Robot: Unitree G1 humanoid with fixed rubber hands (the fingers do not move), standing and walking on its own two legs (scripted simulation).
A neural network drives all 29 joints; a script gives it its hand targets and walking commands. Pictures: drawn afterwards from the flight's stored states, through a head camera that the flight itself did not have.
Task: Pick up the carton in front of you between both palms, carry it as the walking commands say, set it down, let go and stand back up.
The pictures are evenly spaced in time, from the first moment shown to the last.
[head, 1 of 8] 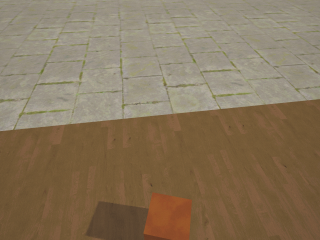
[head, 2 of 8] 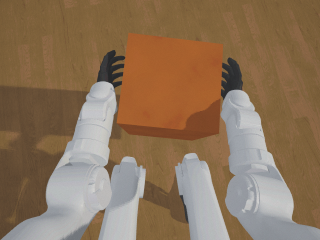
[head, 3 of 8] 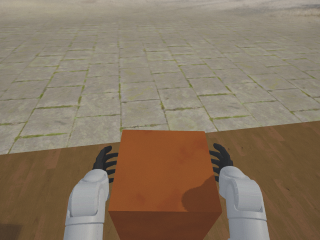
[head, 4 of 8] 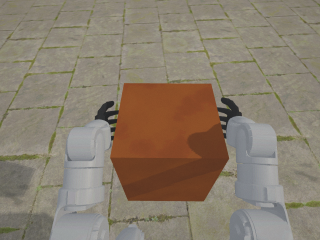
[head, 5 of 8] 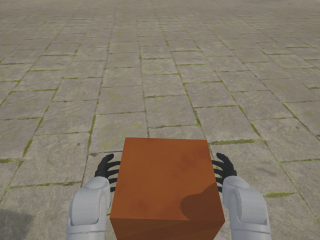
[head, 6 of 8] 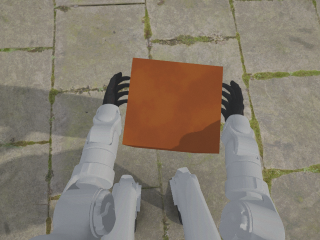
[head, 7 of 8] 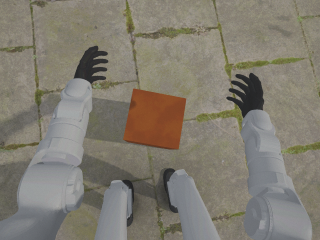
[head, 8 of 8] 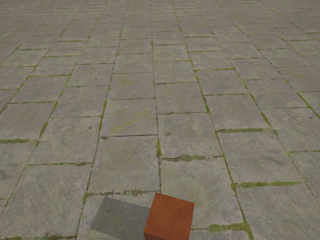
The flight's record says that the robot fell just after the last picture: no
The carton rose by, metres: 0.70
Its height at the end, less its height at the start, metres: -0.10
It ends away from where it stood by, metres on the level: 3.02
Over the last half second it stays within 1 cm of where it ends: yes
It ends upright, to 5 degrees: yes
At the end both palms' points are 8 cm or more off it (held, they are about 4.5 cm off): yes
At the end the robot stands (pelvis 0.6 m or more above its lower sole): yes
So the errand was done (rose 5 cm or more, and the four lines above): yes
